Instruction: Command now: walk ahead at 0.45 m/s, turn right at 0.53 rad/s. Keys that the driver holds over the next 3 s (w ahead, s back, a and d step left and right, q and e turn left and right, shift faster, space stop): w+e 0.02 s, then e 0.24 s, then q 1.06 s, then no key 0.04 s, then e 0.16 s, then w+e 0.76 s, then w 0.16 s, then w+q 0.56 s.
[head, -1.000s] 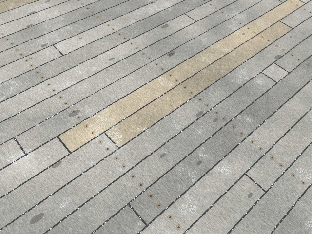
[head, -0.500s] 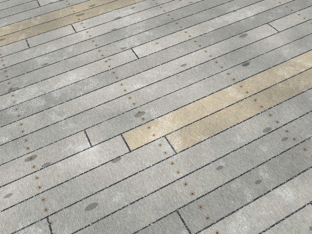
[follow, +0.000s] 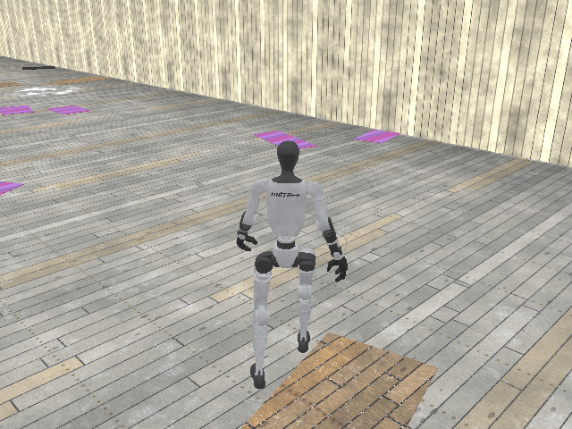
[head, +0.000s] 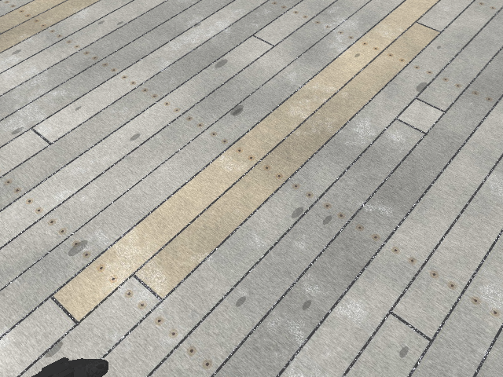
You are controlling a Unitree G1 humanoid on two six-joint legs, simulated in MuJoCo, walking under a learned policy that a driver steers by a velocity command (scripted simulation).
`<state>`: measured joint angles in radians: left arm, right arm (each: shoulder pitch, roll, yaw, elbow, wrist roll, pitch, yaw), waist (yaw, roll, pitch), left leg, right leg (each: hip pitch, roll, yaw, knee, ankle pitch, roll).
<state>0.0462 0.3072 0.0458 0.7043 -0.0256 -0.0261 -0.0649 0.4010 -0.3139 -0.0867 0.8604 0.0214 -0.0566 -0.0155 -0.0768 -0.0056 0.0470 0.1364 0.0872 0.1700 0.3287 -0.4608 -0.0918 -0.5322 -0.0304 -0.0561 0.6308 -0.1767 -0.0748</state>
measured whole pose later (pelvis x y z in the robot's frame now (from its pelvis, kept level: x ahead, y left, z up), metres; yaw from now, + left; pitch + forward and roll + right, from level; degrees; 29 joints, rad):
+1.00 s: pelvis +0.25 -0.08 +0.03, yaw +7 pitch +1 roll +1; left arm 0.21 0.27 0.05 0.74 0.02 0.00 0.03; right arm 0.22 -0.35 -0.10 0.66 0.01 0.05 -0.04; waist 0.01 0.05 0.03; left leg -0.56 -0.06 -0.12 1.10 -0.40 -0.07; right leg -0.25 0.00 -0.02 0.46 -0.24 -0.02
